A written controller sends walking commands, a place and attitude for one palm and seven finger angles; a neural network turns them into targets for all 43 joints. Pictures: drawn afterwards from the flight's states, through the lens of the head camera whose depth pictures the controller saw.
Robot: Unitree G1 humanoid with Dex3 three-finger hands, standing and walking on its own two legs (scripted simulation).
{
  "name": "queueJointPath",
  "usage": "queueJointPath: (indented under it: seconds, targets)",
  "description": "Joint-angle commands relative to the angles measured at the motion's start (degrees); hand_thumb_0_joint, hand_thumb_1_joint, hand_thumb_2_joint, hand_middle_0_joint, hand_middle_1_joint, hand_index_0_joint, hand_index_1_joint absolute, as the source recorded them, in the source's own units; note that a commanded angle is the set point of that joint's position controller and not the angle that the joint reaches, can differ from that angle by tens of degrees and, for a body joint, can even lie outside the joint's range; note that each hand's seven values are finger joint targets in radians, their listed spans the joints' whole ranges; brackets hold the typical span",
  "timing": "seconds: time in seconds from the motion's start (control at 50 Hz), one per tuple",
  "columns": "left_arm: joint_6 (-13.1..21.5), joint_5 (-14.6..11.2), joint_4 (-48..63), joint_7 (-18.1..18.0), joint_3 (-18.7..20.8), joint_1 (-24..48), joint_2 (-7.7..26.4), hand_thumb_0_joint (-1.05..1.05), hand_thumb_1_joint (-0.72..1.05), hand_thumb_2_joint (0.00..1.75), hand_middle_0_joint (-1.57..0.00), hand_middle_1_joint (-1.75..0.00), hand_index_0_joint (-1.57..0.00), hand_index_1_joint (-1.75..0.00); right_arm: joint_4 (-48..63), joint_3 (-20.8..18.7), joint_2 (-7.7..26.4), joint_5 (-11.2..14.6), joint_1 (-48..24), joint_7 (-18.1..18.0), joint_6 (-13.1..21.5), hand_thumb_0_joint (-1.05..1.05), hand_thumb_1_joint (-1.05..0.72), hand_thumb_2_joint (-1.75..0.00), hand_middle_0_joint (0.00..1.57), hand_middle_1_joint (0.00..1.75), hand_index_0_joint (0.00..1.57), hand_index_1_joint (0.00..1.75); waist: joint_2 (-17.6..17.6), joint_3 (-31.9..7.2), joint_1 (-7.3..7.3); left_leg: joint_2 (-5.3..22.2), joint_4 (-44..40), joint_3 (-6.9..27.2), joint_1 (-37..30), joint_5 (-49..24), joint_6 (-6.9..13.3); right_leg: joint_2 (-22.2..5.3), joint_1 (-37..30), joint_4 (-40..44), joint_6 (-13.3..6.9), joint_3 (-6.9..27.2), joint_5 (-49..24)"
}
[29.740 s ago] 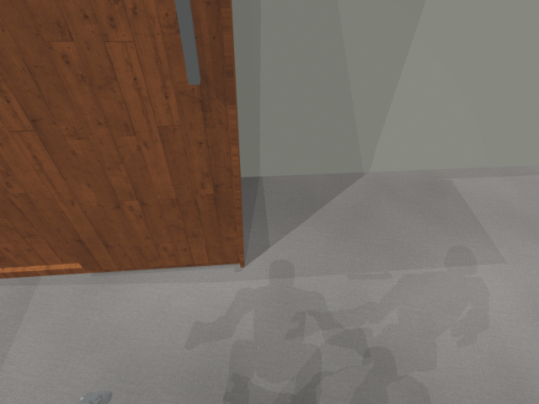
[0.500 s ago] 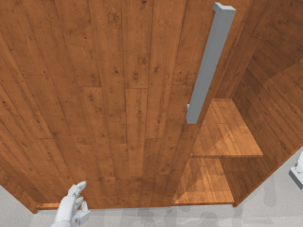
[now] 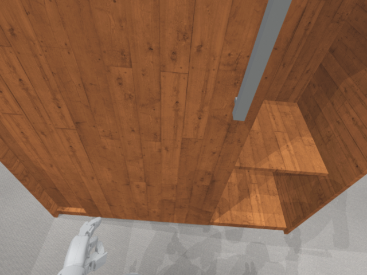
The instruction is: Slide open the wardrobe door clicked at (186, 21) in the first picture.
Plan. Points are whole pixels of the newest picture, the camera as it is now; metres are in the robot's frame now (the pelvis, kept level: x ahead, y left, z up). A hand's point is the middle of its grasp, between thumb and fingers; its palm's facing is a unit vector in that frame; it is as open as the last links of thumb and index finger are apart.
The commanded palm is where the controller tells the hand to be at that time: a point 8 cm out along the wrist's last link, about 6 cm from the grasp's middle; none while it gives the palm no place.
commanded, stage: step back with the hand held close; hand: right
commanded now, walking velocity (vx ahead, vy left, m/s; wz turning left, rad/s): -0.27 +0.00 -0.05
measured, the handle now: (256, 54) +0.45 -0.10 +0.27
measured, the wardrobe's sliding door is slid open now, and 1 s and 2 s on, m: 0.43 0.43 0.43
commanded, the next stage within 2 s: stop stepping back and stand still in 0.38 s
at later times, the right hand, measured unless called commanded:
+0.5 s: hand out of the picture +0.11 -0.27 +0.20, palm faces +0.54 +0.74 -0.40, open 7.4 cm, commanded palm +0.05 -0.31 +0.19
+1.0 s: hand out of the picture -0.02 -0.35 +0.19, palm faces +0.55 +0.73 -0.40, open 7.4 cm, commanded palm -0.09 -0.36 +0.19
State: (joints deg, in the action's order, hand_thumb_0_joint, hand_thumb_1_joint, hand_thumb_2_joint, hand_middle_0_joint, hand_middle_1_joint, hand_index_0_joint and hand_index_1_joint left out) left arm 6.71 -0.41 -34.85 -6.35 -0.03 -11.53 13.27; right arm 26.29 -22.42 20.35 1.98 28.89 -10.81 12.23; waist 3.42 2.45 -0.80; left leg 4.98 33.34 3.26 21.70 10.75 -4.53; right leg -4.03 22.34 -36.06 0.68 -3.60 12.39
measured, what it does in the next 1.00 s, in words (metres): walks backwards: left foot, then right foot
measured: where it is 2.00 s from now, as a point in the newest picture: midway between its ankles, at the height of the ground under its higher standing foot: outside the picture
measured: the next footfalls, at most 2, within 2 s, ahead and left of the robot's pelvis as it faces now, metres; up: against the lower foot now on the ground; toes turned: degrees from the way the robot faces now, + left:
left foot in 0.74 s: -0.09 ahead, +0.07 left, +0.00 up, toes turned -1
right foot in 0.94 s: -0.17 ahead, -0.16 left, +0.00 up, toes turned -2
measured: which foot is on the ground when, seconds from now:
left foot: down 0.00-0.56, up 0.58-0.72, down 0.74-0.90, up 0.92-1.00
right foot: down 0.00-0.70, up 0.72-0.92, down 0.94-1.00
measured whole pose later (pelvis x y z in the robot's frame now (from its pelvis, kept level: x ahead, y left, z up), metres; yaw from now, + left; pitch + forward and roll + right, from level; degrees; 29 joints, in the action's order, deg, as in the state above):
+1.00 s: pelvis -0.23 -0.06 +0.00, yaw +0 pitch +1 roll +1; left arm 8.7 0.7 -38.7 -4.4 -0.2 -14.8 12.1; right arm 22.8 -27.8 24.1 2.2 21.8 -9.9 10.9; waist -0.5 -0.3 -1.0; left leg 0.4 64.2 0.2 33.6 24.5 0.0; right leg -2.3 15.0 -36.6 -1.0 -2.3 23.3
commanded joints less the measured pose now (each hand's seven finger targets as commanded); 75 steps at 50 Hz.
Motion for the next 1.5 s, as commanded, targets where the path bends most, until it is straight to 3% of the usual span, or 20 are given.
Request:
queueJointPath:
  seconds: [0.0, 0.34, 0.48, 0.52, 0.56, 0.64, 0.68, 0.7, 0.72, 0.78, 0.86, 0.88, 0.9, 0.98, 1.12, 1.18, 1.28, 1.32, 1.36, 1.48]
  targets:
    - [4.7, 0.2, 8.9, -1.3, 2.5, 4.8, 6.9, 0.00, 0.90, 0.90, -0.20, -0.30, -0.20, -0.30, 10.3, -7.7, 10.5, -0.2, -3.6, -2.0, 4.9, 0.00, -0.90, -0.90, 0.20, 0.30, 0.20, 0.30, 0.0, -5.9, 0.14, -3.0, -4.5, -1.8, -3.9, 10.8, 4.0, -1.7, 5.7, 12.6, -2.9, 4.0, 21.4]
    - [6.7, 1.1, 7.2, -0.6, 3.0, 4.4, 6.8, 0.00, 0.90, 0.90, -0.20, -0.30, -0.20, -0.30, 12.6, -9.7, 12.4, -0.5, -5.0, -2.4, 7.3, 0.00, -0.90, -0.90, 0.20, 0.30, 0.20, 0.30, -0.7, -7.4, 0.23, -2.8, -5.0, 1.6, 0.4, 16.1, 5.8, -1.2, 5.5, 8.5, -2.4, 6.5, 21.6]
    - [4.3, 1.6, 4.4, 0.3, 2.8, 1.8, 6.4, 0.00, 0.90, 0.90, -0.20, -0.30, -0.20, -0.30, 12.4, -8.8, 13.2, -0.5, -10.9, -2.1, 6.2, 0.00, -0.90, -0.90, 0.20, 0.30, 0.20, 0.30, -10.7, -7.9, 1.89, 4.2, -12.1, 2.6, 23.4, 27.4, 8.2, 3.3, -13.1, -12.0, 0.4, 4.2, 13.9]
    - [3.3, 1.4, 5.3, -0.1, 3.1, 1.5, 8.3, 0.00, 0.90, 0.90, -0.20, -0.30, -0.20, -0.30, 13.5, -8.7, 13.5, -0.2, -15.3, -1.9, 4.9, 0.00, -0.90, -0.90, 0.20, 0.30, 0.20, 0.30, -3.8, -7.4, 2.79, 0.8, 2.0, -2.7, 22.7, 30.7, 6.5, -0.1, -7.5, -5.0, -0.7, 11.3, 26.0]
    - [2.8, 3.1, 7.1, 0.2, 4.3, 6.1, 10.4, 0.00, 0.90, 0.90, -0.20, -0.30, -0.20, -0.30, 14.7, -9.8, 14.0, 0.5, -19.0, -0.8, 2.2, 0.00, -0.90, -0.90, 0.20, 0.30, 0.20, 0.30, 23.3, -8.3, 1.05, -14.0, 48.4, -9.6, -4.4, 23.7, 3.0, -11.2, 25.1, 32.3, -2.9, 27.6, 50.1]
    - [3.2, 0.4, 8.2, 4.5, 5.2, 8.5, 6.2, 0.00, 0.90, 0.90, -0.20, -0.30, -0.20, -0.30, 12.2, -10.3, 15.1, 0.3, -8.2, 1.3, 0.9, 0.00, -0.90, -0.90, 0.20, 0.30, 0.20, 0.30, 13.6, -6.6, -1.88, -12.6, 29.7, -13.5, -14.2, 22.5, 6.0, -1.8, 20.9, 21.3, 1.1, 5.9, 34.2]
    - [1.6, 0.4, 8.7, 4.5, 3.2, 9.2, 2.8, 0.00, 0.90, 0.90, -0.20, -0.30, -0.20, -0.30, 20.1, -12.5, 18.6, 1.9, -2.2, 1.0, 0.1, 0.00, -0.90, -0.90, 0.20, 0.30, 0.20, 0.30, -4.5, -3.8, -2.02, -1.5, -9.5, 3.0, 0.3, 35.6, 14.5, 6.5, 11.4, -14.8, 5.5, -4.1, 20.7]
    - [0.6, 0.8, 8.6, 4.4, 3.8, 9.6, 4.6, 0.00, 0.90, 0.90, -0.20, -0.30, -0.20, -0.30, 24.9, -14.3, 21.8, 2.0, -4.6, 1.7, 0.3, 0.00, -0.90, -0.90, 0.20, 0.30, 0.20, 0.30, -19.1, 1.8, -1.28, 15.9, -29.5, 36.8, 24.1, 50.1, 19.9, 10.0, 12.5, -48.6, 4.6, 2.9, 13.9]
    - [-0.3, 2.6, 5.1, 3.9, 3.8, 7.8, 4.6, 0.00, 0.90, 0.90, -0.20, -0.30, -0.20, -0.30, 24.9, -15.0, 23.0, 3.0, -10.5, 2.3, -0.5, 0.00, -0.90, -0.90, 0.20, 0.30, 0.20, 0.30, -10.7, 1.0, 3.88, 14.8, -27.9, 27.5, 35.6, 41.1, 18.8, 7.8, 9.4, -60.6, 5.1, 5.5, 4.9]
    - [1.7, 1.2, 5.0, 2.6, 2.9, 4.7, 5.8, 0.00, 0.90, 0.90, -0.20, -0.30, -0.20, -0.30, 13.5, -11.5, 17.0, 2.5, -11.2, 2.0, -1.5, 0.00, -0.90, -0.90, 0.20, 0.30, 0.20, 0.30, -17.0, -2.4, 2.11, 7.8, -23.1, 17.2, 15.7, 41.3, 11.9, 3.1, 7.4, -39.7, 2.1, 3.1, 9.3]
    - [5.2, 1.2, 3.7, -0.3, 1.3, 2.1, 6.2, 0.00, 0.90, 0.90, -0.20, -0.30, -0.20, -0.30, 9.0, -7.1, 13.3, 0.6, -16.0, 0.1, -0.2, 0.00, -0.90, -0.90, 0.20, 0.30, 0.20, 0.30, 0.2, -5.4, 2.90, 2.5, -0.7, 7.1, 11.2, 27.7, 9.1, 1.8, -17.3, 10.1, -3.7, 0.8, 22.3]
    - [6.0, 1.6, 5.0, -0.5, 1.7, 2.6, 8.6, 0.00, 0.90, 0.90, -0.20, -0.30, -0.20, -0.30, 10.2, -6.9, 12.8, 0.8, -17.1, -0.1, 1.0, 0.00, -0.90, -0.90, 0.20, 0.30, 0.20, 0.30, 17.4, -4.5, 2.41, -6.2, 18.7, -2.0, 17.7, 21.6, 5.6, -8.5, -19.9, 21.6, -7.3, 17.9, 30.2]
    - [6.5, 1.0, 6.6, -0.1, 1.7, 3.1, 8.1, 0.00, 0.90, 0.90, -0.20, -0.30, -0.20, -0.30, 11.5, -6.9, 13.9, -0.1, -19.2, 0.1, 2.8, 0.00, -0.90, -0.90, 0.20, 0.30, 0.20, 0.30, 17.5, -1.3, 2.09, -5.1, 32.4, -4.2, 22.0, 17.1, 4.0, -18.6, -14.4, 26.2, -10.6, 27.3, 29.7]
    - [6.3, 1.0, 5.8, 2.4, 2.9, 3.5, 6.2, 0.00, 0.90, 0.90, -0.20, -0.30, -0.20, -0.30, 10.9, -4.8, 10.8, -0.1, -10.8, 2.1, 2.3, 0.00, -0.90, -0.90, 0.20, 0.30, 0.20, 0.30, 1.4, 2.3, 1.55, -0.8, 38.0, -2.2, 22.6, 10.0, 3.9, -16.9, -8.3, 26.0, -12.2, 25.4, 21.8]
    - [5.0, 1.8, 7.5, 1.2, 2.4, 4.2, 6.1, 0.00, 0.90, 0.90, -0.20, -0.30, -0.20, -0.30, 17.8, -9.7, 16.1, 0.0, -2.8, -1.0, 1.8, 0.00, -0.90, -0.90, 0.20, 0.30, 0.20, 0.30, 11.5, -7.7, 0.29, -6.1, -5.2, -12.0, -16.4, 12.7, 6.6, -6.4, -1.1, 11.2, -4.9, 3.8, 13.5]
    - [3.7, 1.3, 7.4, 1.4, 2.5, 3.6, 4.9, 0.00, 0.90, 0.90, -0.20, -0.30, -0.20, -0.30, 15.9, -15.0, 21.3, 0.8, -3.3, -1.9, 2.5, 0.00, -0.90, -0.90, 0.20, 0.30, 0.20, 0.30, -14.2, -6.3, 0.13, 18.4, -16.7, 27.6, -23.6, 1.3, 20.1, 1.7, 19.8, -25.7, -0.1, 0.4, 17.5]
    - [2.7, 0.4, 4.7, 1.7, 2.3, 3.9, 4.8, 0.00, 0.90, 0.90, -0.20, -0.30, -0.20, -0.30, 12.7, -12.2, 14.8, 1.7, -0.5, -1.2, 1.4, 0.00, -0.90, -0.90, 0.20, 0.30, 0.20, 0.30, -8.8, -7.1, 2.75, 7.2, -1.4, 1.8, -3.7, -1.0, 11.1, 1.7, -10.7, 1.6, -0.6, -1.3, 5.2]
    - [3.4, 0.7, 6.6, 1.5, 3.1, 5.9, 7.6, 0.00, 0.90, 0.90, -0.20, -0.30, -0.20, -0.30, 16.5, -10.8, 13.5, 1.6, -2.6, -0.7, 2.9, 0.00, -0.90, -0.90, 0.20, 0.30, 0.20, 0.30, 16.7, -5.7, 1.32, -4.7, 16.4, -7.8, 6.5, 18.5, 4.2, -10.3, -14.7, 16.4, -5.8, 19.1, 2.1]
    - [4.6, 1.6, 5.7, 1.6, 2.7, 5.0, 6.1, 0.00, 0.90, 0.90, -0.20, -0.30, -0.20, -0.30, 15.9, -10.7, 15.3, 0.5, -7.6, -0.3, 3.6, 0.00, -0.90, -0.90, 0.20, 0.30, 0.20, 0.30, 11.7, -1.1, 1.69, -4.1, 26.9, -3.4, 8.6, 20.6, 4.2, -14.5, -10.8, 20.9, -9.5, 28.1, -4.3]
    - [5.6, 0.6, 6.9, 3.1, 2.2, 4.5, 6.2, 0.00, 0.90, 0.90, -0.20, -0.30, -0.20, -0.30, 16.5, -9.4, 14.0, -0.2, -1.1, -0.5, 2.1, 0.00, -0.90, -0.90, 0.20, 0.30, 0.20, 0.30, 8.4, -8.3, 0.27, -3.8, -5.5, -5.2, -12.7, 0.1, 5.2, -5.8, -8.6, 7.0, -3.9, 6.9, -20.6]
